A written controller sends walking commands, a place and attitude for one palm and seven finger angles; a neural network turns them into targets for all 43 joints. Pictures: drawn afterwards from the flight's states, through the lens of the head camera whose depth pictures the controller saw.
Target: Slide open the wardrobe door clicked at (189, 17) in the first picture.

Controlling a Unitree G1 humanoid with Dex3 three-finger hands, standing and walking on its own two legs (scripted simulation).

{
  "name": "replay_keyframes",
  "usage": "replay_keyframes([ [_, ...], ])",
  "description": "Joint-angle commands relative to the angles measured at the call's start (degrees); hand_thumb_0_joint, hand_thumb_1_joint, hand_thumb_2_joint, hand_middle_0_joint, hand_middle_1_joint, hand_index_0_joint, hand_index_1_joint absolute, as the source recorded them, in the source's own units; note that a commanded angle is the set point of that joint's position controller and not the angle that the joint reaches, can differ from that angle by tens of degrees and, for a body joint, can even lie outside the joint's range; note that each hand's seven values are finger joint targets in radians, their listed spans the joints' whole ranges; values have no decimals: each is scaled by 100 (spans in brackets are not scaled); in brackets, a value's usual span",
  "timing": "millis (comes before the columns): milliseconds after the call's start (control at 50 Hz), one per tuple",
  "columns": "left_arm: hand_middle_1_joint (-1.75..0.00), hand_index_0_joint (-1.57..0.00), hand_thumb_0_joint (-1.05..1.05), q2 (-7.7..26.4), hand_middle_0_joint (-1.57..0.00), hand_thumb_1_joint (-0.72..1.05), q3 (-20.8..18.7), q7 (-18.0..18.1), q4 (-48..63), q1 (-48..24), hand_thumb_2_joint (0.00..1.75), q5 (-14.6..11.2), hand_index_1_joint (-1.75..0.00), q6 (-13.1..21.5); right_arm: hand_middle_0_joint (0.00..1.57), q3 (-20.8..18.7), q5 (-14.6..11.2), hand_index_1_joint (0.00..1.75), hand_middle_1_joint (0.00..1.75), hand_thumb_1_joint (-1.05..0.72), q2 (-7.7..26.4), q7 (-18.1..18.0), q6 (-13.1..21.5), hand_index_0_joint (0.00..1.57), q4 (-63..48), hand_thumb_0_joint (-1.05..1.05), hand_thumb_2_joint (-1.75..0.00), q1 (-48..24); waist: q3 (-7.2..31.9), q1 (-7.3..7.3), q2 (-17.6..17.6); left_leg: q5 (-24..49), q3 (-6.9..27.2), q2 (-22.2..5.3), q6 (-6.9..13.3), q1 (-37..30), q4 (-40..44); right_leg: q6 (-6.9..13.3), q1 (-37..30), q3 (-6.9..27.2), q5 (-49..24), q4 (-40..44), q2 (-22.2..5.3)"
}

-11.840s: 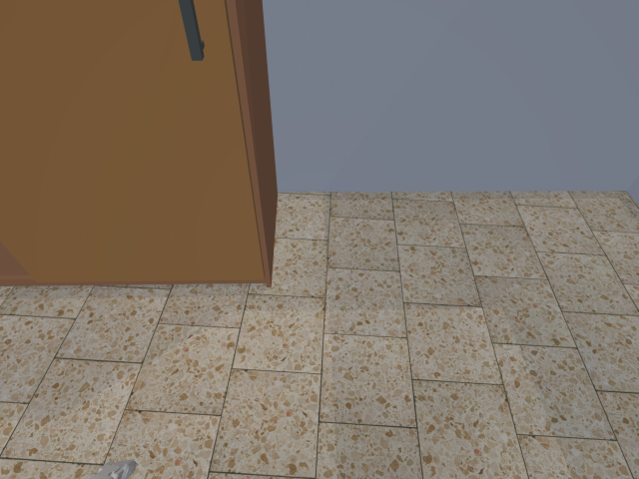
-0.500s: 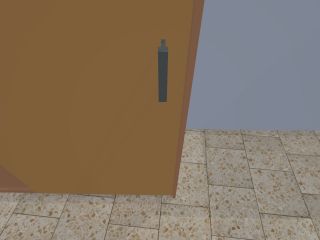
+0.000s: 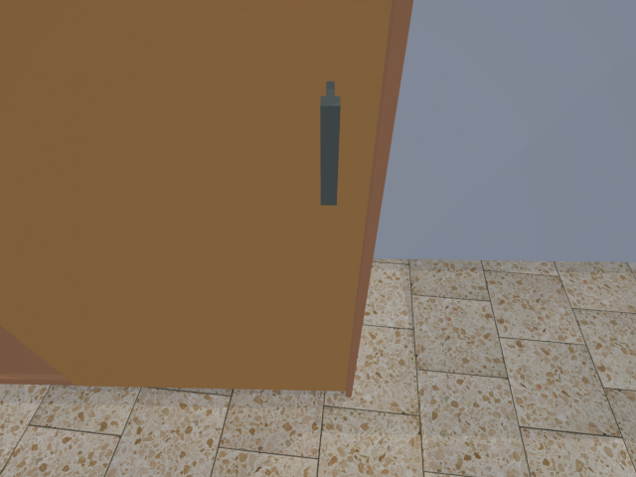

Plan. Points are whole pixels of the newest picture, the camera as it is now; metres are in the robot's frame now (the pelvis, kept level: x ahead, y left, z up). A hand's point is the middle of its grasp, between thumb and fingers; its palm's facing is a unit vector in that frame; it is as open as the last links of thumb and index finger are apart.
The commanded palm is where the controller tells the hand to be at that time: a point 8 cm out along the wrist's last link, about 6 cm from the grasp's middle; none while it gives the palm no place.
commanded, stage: shuffle to correct the standing spot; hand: right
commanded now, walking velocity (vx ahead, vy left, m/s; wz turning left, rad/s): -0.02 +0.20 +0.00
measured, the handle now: (329, 145) +0.47 +0.02 +0.19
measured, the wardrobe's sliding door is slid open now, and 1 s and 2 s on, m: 0.00 0.00 0.00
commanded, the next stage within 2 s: come to a stop and stand still in 0.42 s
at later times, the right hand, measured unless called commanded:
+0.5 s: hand out of the picture +0.01 -0.09 -0.19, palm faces -0.01 +0.98 -0.21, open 7.4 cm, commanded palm none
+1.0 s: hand out of the picture -0.02 -0.06 -0.18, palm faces +0.02 +0.98 -0.22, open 7.3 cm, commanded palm none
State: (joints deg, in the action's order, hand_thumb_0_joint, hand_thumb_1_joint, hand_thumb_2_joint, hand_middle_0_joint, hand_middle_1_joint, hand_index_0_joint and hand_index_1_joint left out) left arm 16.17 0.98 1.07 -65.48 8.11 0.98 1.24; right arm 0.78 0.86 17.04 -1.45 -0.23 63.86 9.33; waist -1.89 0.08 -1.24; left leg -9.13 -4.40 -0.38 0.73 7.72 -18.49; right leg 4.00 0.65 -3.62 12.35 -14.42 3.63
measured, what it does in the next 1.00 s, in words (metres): steps to the left: left foot, then right foot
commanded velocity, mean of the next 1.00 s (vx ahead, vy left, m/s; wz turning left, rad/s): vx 0.00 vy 0.06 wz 0.00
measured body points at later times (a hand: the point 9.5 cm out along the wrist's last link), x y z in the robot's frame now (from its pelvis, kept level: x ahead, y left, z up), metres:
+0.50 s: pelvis -0.01 +0.10 -0.02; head +0.03 +0.10 +0.43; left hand -0.04 +0.35 -0.17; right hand +0.01 -0.14 -0.18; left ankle +0.02 +0.21 -0.75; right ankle -0.05 -0.03 -0.71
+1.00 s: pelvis -0.02 +0.12 -0.01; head +0.00 +0.12 +0.44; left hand +0.01 +0.34 -0.17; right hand -0.02 -0.11 -0.16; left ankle +0.02 +0.21 -0.75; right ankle -0.02 +0.04 -0.75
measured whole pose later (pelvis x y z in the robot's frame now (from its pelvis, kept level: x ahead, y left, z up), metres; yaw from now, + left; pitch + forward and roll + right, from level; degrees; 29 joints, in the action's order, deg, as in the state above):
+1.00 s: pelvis -0.02 +0.12 -0.01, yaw -1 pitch -2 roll +1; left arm 10.0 0.2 1.3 -62.2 13.9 0.8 0.7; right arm 1.3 1.4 8.6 -3.2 1.8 63.4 16.9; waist -2.6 -0.2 1.4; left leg -9.2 -4.1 1.2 1.9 11.9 -22.7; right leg 2.7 9.2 -5.3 14.5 -25.2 0.7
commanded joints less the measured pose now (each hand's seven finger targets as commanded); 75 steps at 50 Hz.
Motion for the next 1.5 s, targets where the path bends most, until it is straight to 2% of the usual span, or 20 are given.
replay_keyframes([
  [0, -30, -20, 0, 693, -20, 90, -165, 114, 155, 233, 90, -12, -30, 60, 20, -128, -30, 30, 30, -90, 456, -14, -5, 20, -171, 0, -90, 274, 81, 23, 206, 940, 516, -594, -64, -35, -91, -353, 170, 806, -1991, 114, -1387],
  [100, -30, -20, 0, 562, -20, 90, -258, 239, 52, 643, 90, 9, -30, -17, 20, -166, 16, 30, 30, -90, 212, 22, -154, 20, -269, 0, -90, 503, -86, 92, 430, 531, 391, -387, -111, 563, -654, -115, 37, 953, -2504, -123, -1712],
  [180, -30, -20, 0, 639, -20, 90, -405, 352, 46, 927, 90, 51, -30, -63, 20, -309, 61, 30, 30, -90, 148, 54, -295, 20, -534, 0, -90, 512, -316, 186, 596, -1519, 600, -216, -110, 1571, -2369, 633, 16, 1555, -3152, -178, -2498],
  [240, -30, -20, 0, 651, -20, 90, -489, 378, 190, 789, 90, 78, -30, -64, 20, -413, 60, 30, 30, -90, 28, 93, -324, 20, -718, 0, -90, 529, -355, 103, 506, -1755, 866, -306, -95, 1856, -2899, 728, 186, 1483, -3295, -436, -2596],
  [320, -30, -20, 0, 674, -20, 90, -599, 325, 250, 614, 90, 89, -30, -103, 20, -443, 44, 30, 30, -90, -229, 160, -284, 20, -715, 0, -90, 910, -61, -14, 728, -920, 332, -170, -158, 840, -1654, 260, 691, 865, -2474, -870, -2075],
  [360, -30, -20, 0, 560, -20, 90, -652, 287, 221, 801, 90, 44, -30, -141, 20, -487, 77, 30, 30, -90, -109, 157, -226, 20, -609, 0, -90, 1291, 51, -101, 161, 413, 370, -219, -129, -26, -545, -137, 1339, 448, -1275, -1676, -1548],
  [400, -30, -20, 0, -150, -20, 90, -533, 246, 399, 876, 90, -20, -30, -185, 20, -578, 90, 30, 30, -90, 454, 43, -168, 20, -601, 0, -90, 1472, 283, -161, -1740, 2334, 1957, -1688, 775, -371, -52, -494, 2367, -286, 2137, -3564, -474],
  [420, -30, -20, 0, -197, -20, 90, -532, 249, 437, 860, 90, -26, -30, -230, 20, -573, 84, 30, 30, -90, 405, 19, -186, 20, -658, 0, -90, 1466, 390, -216, -1307, 1681, 1841, -1726, 1096, -90, 37, -402, 2313, 66, 2386, -4360, -535],
  [480, -30, -20, 0, -227, -20, 90, -541, 243, 404, 832, 90, -38, -30, -223, 20, -576, 135, 30, 30, -90, 151, -27, -232, 20, -885, 0, -90, 711, 18, 46, -823, 806, 1558, -1414, 1258, 740, 33, -368, 2269, 112, 2197, -4766, -771],
  [560, -30, -20, 0, -608, -20, 90, -384, 160, 368, 1205, 90, -7, -30, -134, 20, -504, 86, 30, 30, -90, 47, -77, -105, 20, -852, 0, -90, 818, 230, 129, -81, 578, 1594, -1331, 1101, 849, -57, -428, 1496, -57, 1352, -2932, -684],
  [620, -30, -20, 0, -393, -20, 90, -350, 157, 210, 1453, 90, -53, -30, -22, 20, -404, -48, 30, 30, -90, -33, -54, 18, 20, -747, 0, -90, 727, 166, 195, 356, -331, 1332, -899, 588, 1262, -305, -331, 375, 399, 267, -796, -829],
  [640, -30, -20, 0, -26, -20, 90, -407, 157, 289, 1328, 90, -25, -30, 64, 20, -384, -67, 30, 30, -90, -138, -16, 39, 20, -785, 0, -90, 768, 36, 62, 984, -464, 1025, -436, 290, 1190, -500, -77, 664, 1217, 140, -330, -1431],
  [680, -30, -20, 0, 142, -20, 90, -351, 117, 450, 618, 90, 6, -30, 35, 20, -307, 0, 30, 30, -90, -238, -20, 76, 20, -629, 0, -90, 777, -209, -226, 599, -243, 772, -335, 37, 7, -227, 74, 1854, 1147, 630, -111, -1529],
  [740, -30, -20, 0, -58, -20, 90, -292, 88, 367, 665, 90, -33, -30, 33, 20, -238, 21, 30, 30, -90, -149, -45, 97, 20, -399, 0, -90, 830, -584, -198, 864, 39, 915, -568, 130, -7, -20, -139, 1761, 870, 608, -38, -1177],
  [900, -30, -20, 0, -166, -20, 90, -225, 53, 195, 1068, 90, -33, -30, -33, 20, -113, 1, 30, 30, -90, -261, -85, 160, 20, -241, 0, -90, 916, -337, 14, -217, -329, 951, -692, 78, 404, 393, -216, 887, 624, 197, -63, -1065],
  [920, -30, -20, 0, -1, -20, 90, -170, 10, 633, 545, 90, -57, -30, 65, 20, -90, 59, 30, 30, -90, -254, -311, 289, 20, -78, 0, -90, 1415, -448, -168, 486, 1768, 981, -922, -23, 463, -159, -368, 1209, 276, -359, -1180, -992],
  [940, -30, -20, 0, -183, -20, 90, -104, 15, 762, 726, 90, -62, -30, 109, 20, -86, 43, 30, 30, -90, -10, -276, 409, 20, -80, 0, -90, 1405, 112, 33, 449, 3765, 1042, -1106, 198, 70, -566, -415, 1010, 352, -1030, -1268, -804],
  [1000, -30, -20, 0, -216, -20, 90, -141, 62, 717, 1260, 90, -55, -30, 53, 20, -71, -33, 30, 30, -90, -130, -202, 328, 20, -301, 0, -90, 1091, 947, 166, -245, 1590, 922, -979, 328, -197, -637, -309, 872, 475, -150, -1016, -887],
  [1080, -30, -20, 0, -137, -20, 90, -147, 23, 792, 1174, 90, -6, -30, -2, 20, -69, 0, 30, 30, -90, -262, -134, 209, 20, -435, 0, -90, 906, -332, 107, -261, -942, 940, -658, 277, 820, -260, -192, 1416, 694, 401, -587, -910],
  [1480, -30, -20, 0, -308, -20, 90, -99, 53, 545, 1460, 90, -34, -30, 83, 20, -60, 0, 30, 30, -90, -455, -104, 166, 20, -445, 0, -90, 1300, -324, -16, 128, -275, 778, -576, 214, 420, -343, -129, 1665, 777, 641, -168, -969],
])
